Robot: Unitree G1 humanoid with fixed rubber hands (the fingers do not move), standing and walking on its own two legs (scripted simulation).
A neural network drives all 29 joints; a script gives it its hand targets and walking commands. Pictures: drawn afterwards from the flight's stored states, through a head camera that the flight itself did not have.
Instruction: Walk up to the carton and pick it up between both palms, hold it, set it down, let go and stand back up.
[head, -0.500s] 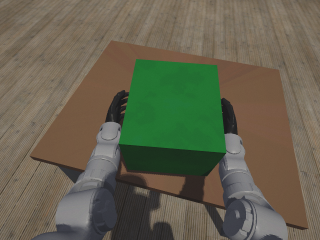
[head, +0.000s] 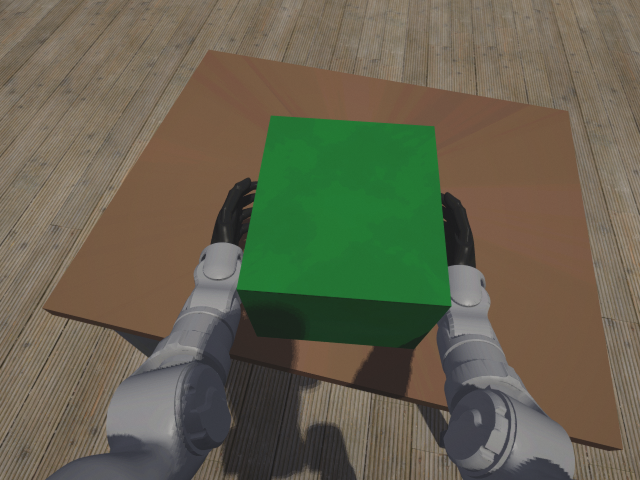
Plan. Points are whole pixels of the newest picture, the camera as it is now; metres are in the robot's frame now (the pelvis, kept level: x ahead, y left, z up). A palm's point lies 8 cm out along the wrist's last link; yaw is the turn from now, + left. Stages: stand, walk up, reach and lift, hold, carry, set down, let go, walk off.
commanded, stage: set down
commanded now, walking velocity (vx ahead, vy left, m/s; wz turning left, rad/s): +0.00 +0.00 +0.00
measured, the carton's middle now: (343, 233) +0.41 -0.03 +0.04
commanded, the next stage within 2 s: none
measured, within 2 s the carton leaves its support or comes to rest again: rests again in 1.18 s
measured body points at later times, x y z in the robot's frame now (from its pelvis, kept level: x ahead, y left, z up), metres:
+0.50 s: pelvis +0.00 +0.00 +0.00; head +0.12 +0.00 +0.43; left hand +0.44 +0.12 -0.02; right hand +0.40 -0.18 -0.01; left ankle -0.03 +0.12 -0.75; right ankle -0.02 -0.12 -0.75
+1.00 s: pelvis -0.01 +0.00 -0.01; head +0.13 +0.00 +0.42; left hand +0.42 +0.12 -0.04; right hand +0.39 -0.18 -0.04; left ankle -0.03 +0.12 -0.75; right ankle -0.02 -0.12 -0.75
